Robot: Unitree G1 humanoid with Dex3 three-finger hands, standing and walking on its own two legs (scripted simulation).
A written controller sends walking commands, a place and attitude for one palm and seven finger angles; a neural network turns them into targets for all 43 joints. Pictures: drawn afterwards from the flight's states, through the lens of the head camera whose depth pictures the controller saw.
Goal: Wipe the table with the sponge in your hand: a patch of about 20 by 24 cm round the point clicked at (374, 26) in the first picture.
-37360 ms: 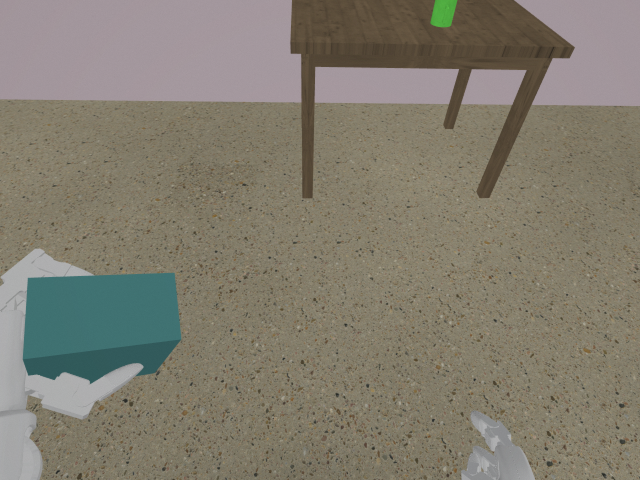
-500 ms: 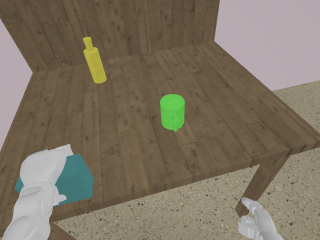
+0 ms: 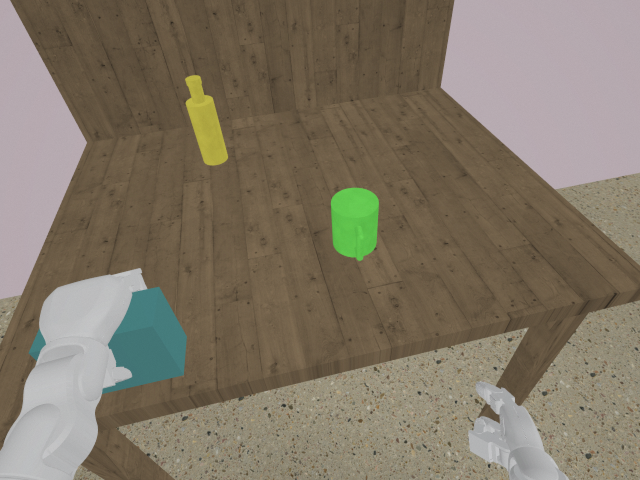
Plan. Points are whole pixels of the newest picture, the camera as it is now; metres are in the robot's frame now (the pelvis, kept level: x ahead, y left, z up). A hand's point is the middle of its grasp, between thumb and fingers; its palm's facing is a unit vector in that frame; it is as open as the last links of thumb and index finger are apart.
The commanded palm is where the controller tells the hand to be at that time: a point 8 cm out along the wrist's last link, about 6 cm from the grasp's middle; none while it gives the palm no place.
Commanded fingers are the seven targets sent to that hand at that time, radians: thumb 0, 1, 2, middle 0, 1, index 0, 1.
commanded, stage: lift the sponge slowly off the table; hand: left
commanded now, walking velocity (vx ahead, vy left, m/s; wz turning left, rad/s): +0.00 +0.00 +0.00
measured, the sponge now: (123, 351) +0.24 +0.31 +0.04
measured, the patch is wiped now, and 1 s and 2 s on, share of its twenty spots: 0.95 0.95 0.95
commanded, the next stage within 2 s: bring the sponge back beside the body in 1.22 s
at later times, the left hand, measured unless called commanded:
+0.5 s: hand (113, 309) +0.25 +0.30 +0.11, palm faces +0.04 -0.06 -1.00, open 10.3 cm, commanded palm +0.23 +0.29 +0.18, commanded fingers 0.00 0.10 1.30 -1.20 -1.60 -1.20 -1.60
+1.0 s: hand (102, 292) +0.25 +0.30 +0.14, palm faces +0.07 -0.04 -1.00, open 10.3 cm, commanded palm +0.22 +0.29 +0.22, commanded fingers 0.00 0.10 1.30 -1.20 -1.60 -1.20 -1.60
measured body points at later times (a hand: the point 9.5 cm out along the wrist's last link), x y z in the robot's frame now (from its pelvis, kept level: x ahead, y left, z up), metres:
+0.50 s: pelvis -0.01 +0.00 +0.00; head -0.02 -0.03 +0.45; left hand +0.24 +0.30 +0.16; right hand +0.23 -0.20 -0.08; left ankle +0.03 +0.10 -0.74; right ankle -0.03 -0.09 -0.74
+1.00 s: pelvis -0.01 +0.00 +0.00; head -0.02 -0.04 +0.45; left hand +0.24 +0.29 +0.20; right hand +0.25 -0.20 -0.07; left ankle +0.03 +0.10 -0.74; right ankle -0.03 -0.09 -0.74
